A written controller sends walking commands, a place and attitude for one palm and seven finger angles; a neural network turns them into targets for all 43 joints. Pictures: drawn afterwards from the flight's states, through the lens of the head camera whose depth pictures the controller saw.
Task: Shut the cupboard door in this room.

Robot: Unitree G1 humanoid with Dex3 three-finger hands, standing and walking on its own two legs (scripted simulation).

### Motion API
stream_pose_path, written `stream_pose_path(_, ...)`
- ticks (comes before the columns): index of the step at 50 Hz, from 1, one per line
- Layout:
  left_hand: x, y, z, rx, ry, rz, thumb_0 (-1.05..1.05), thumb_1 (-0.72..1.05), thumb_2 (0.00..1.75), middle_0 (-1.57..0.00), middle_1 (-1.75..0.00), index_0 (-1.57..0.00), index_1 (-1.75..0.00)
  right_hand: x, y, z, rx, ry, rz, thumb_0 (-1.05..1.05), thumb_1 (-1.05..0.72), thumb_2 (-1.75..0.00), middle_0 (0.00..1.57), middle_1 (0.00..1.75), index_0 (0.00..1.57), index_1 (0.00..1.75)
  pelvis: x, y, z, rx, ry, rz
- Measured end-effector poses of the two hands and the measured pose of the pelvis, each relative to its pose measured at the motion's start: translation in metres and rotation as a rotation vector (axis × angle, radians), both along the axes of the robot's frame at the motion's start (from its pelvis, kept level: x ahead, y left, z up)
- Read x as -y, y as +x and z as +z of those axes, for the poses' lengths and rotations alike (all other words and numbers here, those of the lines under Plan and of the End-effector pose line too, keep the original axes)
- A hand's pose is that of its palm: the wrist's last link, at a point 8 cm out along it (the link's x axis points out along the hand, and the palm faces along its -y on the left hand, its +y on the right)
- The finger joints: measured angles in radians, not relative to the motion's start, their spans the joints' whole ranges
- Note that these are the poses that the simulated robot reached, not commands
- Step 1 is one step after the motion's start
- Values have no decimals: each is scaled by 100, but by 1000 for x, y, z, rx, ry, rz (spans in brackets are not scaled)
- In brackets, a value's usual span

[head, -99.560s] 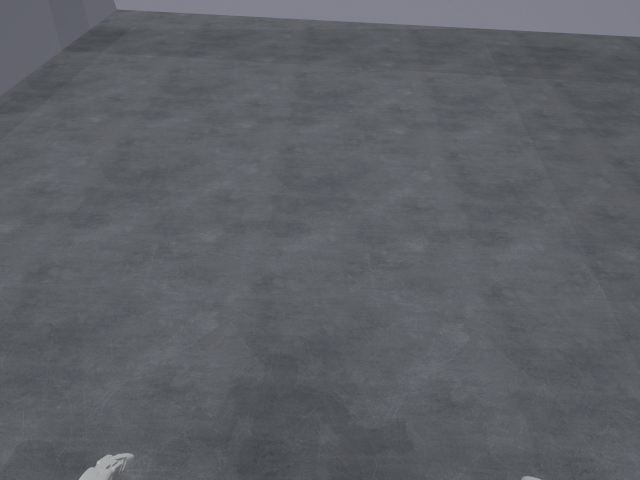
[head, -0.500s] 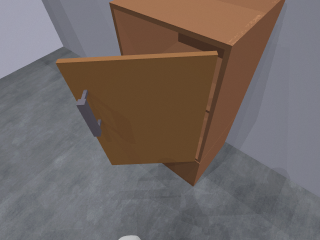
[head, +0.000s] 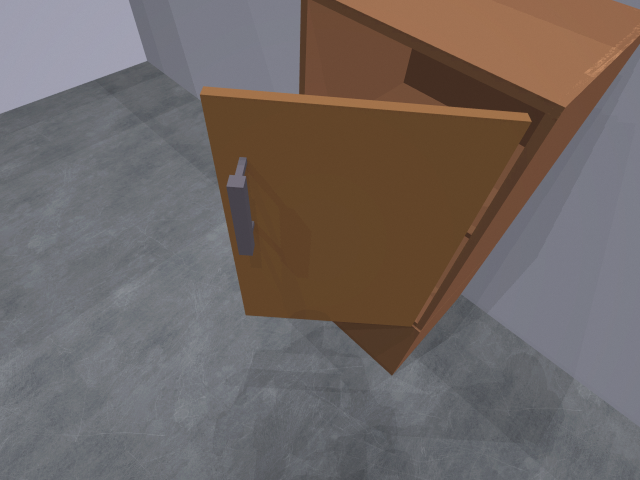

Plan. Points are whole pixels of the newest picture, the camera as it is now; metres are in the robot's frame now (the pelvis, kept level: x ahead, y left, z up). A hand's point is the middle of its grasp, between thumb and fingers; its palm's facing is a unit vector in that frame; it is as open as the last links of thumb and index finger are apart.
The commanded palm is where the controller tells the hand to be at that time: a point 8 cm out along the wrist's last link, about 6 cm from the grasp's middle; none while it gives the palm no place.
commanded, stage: come to a stop and stand still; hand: left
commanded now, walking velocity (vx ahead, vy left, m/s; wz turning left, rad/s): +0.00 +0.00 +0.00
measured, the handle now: (244, 208) +0.46 +0.16 +0.03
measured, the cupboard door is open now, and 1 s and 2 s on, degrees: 42 42 42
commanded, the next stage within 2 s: look again from close up in 0.54 s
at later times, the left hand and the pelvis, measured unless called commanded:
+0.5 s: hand out of the picture -0.01 +0.17 -0.17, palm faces -0.01 -0.98 -0.17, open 7.3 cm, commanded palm none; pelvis -0.02 +0.00 +0.01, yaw -1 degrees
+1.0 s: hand out of the picture +0.02 +0.22 -0.16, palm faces +0.01 -0.96 -0.29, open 7.4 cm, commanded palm none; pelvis -0.03 +0.01 +0.00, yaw -1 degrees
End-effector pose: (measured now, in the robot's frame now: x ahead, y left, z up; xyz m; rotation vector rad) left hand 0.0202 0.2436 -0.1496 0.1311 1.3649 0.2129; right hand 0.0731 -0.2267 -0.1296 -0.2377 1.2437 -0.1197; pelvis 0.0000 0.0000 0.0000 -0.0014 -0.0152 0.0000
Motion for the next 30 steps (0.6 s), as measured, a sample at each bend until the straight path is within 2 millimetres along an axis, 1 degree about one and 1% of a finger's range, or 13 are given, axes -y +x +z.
stream_pose_path(3,-4,2,6,15,8,-17,0,91,90,-20,-30,-20,-30,-4,-16,-4,-17,12,-27,1,-92,-89,20,30,20,30,-3,-4,2,0,1,-8)
stream_pose_path(6,-4,1,7,31,25,-45,0,91,90,-20,-30,-20,-30,-3,-30,-11,-26,34,-58,1,-93,-89,20,30,20,30,-2,-9,-2,-3,22,-24)
stream_pose_path(11,4,-4,15,20,13,-83,0,91,90,-19,-30,-20,-30,-2,-56,-12,-50,57,-98,1,-93,-89,20,30,20,30,-4,-14,4,4,7,-22)
stream_pose_path(16,15,-8,13,27,-12,-89,0,91,90,-20,-30,-20,-30,-2,-84,-10,-100,58,-113,1,-92,-89,20,30,20,30,-2,-17,6,14,8,-24)
stream_pose_path(21,19,-19,9,5,-27,-83,1,92,90,-20,-30,-20,-30,-2,-109,-7,-160,51,-126,1,-92,-89,20,30,20,30,1,-20,8,16,7,-24)
stream_pose_path(26,26,-35,7,-42,-49,-76,0,92,90,-20,-30,-20,-30,-5,-125,-5,-205,49,-139,1,-91,-89,20,30,20,30,1,-22,8,9,5,-25)
stream_pose_path(30,31,-47,6,-77,-63,-65,0,91,90,-20,-30,-20,-30,-8,-128,-5,-219,53,-144,1,-91,-89,20,30,20,30,0,-21,8,6,4,-25)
